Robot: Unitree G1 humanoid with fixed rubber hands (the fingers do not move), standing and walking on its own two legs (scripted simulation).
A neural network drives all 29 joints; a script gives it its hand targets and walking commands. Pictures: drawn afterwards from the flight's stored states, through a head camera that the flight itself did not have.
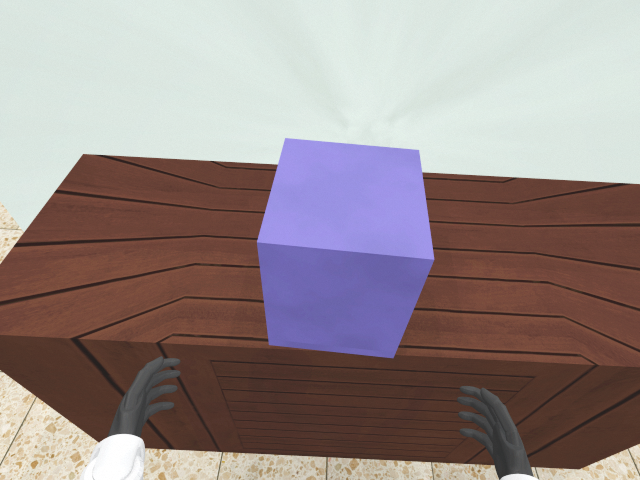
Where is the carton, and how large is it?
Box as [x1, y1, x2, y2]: [257, 138, 433, 357]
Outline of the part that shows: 285,138 257,240 269,344 393,357 433,261 433,253 418,150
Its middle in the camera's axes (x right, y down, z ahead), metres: +0.03 +0.03 +0.60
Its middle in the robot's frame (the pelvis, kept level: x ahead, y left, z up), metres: +0.43 -0.03 +0.02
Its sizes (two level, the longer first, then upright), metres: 0.210 0.200 0.250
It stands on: a pedestal, 0.67 m high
